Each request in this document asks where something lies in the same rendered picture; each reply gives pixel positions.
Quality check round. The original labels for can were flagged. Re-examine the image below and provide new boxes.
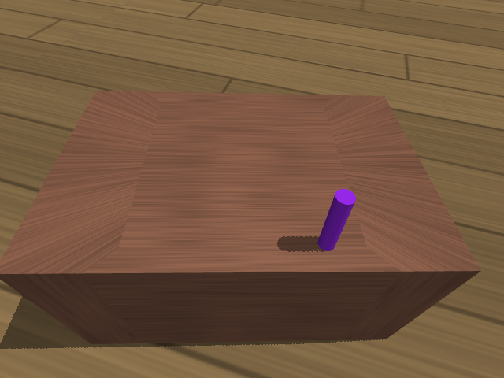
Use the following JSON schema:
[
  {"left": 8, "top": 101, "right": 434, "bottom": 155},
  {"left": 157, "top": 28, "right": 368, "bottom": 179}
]
[{"left": 318, "top": 189, "right": 356, "bottom": 251}]

